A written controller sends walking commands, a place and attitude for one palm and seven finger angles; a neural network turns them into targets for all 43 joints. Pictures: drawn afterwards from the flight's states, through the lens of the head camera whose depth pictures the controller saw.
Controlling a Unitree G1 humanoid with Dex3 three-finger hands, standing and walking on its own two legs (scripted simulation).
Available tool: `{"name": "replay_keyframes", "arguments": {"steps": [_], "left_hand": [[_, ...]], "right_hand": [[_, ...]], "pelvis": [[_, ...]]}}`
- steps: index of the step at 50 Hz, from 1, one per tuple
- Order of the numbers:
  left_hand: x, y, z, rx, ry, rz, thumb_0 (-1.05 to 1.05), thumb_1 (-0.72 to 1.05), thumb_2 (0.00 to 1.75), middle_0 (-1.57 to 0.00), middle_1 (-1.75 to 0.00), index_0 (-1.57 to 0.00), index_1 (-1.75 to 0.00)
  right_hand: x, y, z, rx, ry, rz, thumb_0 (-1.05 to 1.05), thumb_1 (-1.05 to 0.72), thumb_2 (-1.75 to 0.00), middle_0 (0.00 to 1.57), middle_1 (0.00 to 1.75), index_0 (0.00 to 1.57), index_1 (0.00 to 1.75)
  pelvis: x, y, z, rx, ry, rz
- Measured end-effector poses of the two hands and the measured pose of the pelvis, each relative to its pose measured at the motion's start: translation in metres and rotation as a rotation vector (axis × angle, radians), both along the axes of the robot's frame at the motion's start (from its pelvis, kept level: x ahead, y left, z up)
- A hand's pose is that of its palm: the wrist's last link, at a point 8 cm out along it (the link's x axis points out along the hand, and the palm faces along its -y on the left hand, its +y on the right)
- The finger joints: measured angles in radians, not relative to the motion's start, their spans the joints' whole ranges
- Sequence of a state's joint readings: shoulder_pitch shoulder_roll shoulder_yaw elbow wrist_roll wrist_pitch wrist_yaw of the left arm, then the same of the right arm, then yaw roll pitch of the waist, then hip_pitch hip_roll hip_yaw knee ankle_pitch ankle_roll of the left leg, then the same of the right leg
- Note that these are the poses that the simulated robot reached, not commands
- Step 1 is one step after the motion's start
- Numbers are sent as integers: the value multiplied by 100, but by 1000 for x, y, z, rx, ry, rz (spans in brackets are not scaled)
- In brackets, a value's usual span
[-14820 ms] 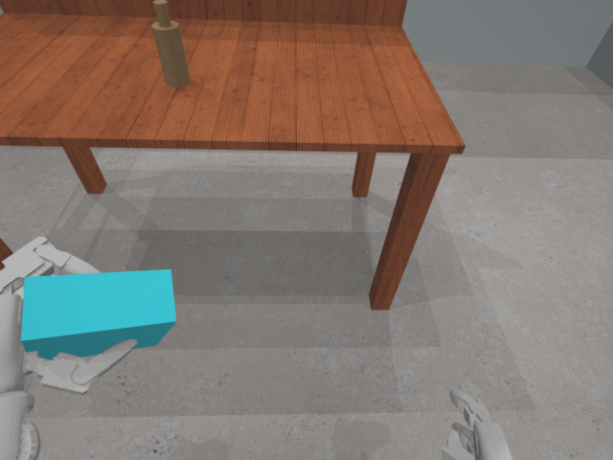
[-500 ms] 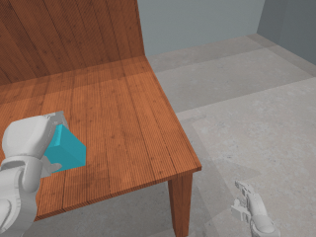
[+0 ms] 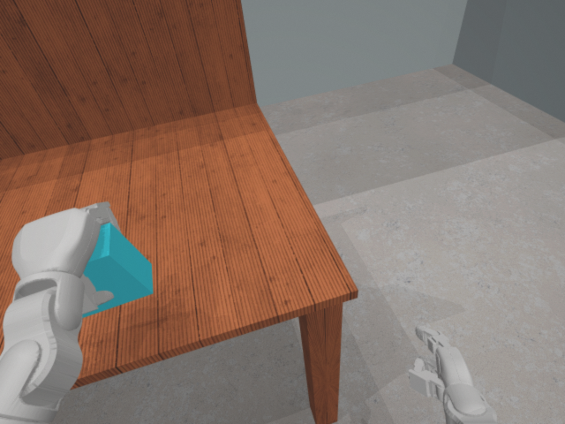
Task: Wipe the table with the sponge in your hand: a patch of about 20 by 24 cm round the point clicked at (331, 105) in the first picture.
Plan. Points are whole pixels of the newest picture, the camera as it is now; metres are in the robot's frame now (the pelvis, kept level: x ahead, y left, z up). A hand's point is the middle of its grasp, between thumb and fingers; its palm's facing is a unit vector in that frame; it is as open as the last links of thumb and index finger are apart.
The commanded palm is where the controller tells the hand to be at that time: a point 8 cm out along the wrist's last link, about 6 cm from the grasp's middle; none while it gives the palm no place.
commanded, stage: move the sponge above the wiping area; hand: left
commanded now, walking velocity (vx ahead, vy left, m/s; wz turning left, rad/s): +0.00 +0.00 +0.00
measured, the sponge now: (103, 278) +0.25 +0.30 +0.11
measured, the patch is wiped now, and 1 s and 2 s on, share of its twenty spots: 0.00 0.00 0.00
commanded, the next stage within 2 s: none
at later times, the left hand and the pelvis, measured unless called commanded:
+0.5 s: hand (85, 277) +0.24 +0.32 +0.12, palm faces +0.00 -0.04 -1.00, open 9.5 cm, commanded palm +0.21 +0.31 +0.18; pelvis +0.01 -0.01 +0.00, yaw +0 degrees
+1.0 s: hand (88, 279) +0.24 +0.32 +0.11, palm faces +0.00 -0.07 -1.00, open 9.5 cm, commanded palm +0.22 +0.32 +0.18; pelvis +0.02 +0.01 +0.00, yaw +1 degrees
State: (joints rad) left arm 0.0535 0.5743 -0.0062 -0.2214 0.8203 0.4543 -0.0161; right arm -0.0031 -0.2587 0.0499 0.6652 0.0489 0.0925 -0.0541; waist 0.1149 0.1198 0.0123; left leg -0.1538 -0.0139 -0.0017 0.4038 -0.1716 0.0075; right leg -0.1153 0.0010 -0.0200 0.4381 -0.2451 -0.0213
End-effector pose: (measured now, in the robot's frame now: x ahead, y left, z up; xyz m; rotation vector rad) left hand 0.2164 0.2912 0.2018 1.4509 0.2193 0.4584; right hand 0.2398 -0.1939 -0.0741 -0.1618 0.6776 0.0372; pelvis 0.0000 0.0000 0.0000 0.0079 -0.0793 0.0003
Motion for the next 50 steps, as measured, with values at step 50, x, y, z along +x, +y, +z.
{"name": "replay_keyframes", "arguments": {"steps": [50], "left_hand": [[9,26,-39,-18,169,-37,0,-44,103,-79,-138,-79,-138]], "right_hand": [[0,-4,-9,-39,43,-36,2,-90,-90,20,30,20,30]], "pelvis": [[15,11,0,-11,33,11]]}}
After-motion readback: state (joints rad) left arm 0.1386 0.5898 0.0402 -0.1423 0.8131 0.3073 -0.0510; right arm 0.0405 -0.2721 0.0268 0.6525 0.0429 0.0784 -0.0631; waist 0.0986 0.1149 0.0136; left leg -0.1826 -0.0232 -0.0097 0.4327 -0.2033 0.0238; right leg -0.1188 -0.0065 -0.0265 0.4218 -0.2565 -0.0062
